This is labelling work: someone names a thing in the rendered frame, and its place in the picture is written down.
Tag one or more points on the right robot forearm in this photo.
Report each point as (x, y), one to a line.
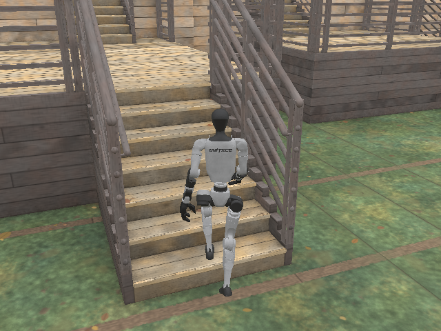
(239, 177)

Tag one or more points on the left robot forearm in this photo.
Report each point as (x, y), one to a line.
(189, 188)

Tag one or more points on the left robot hand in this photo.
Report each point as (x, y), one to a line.
(183, 212)

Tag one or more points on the right robot hand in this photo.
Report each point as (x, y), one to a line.
(234, 182)

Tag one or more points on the robot right upper arm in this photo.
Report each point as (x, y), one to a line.
(241, 144)

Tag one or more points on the humanoid robot torso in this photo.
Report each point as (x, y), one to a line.
(220, 159)

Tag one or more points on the robot left upper arm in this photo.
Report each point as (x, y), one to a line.
(199, 145)

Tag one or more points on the left robot foot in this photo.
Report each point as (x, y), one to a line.
(209, 255)

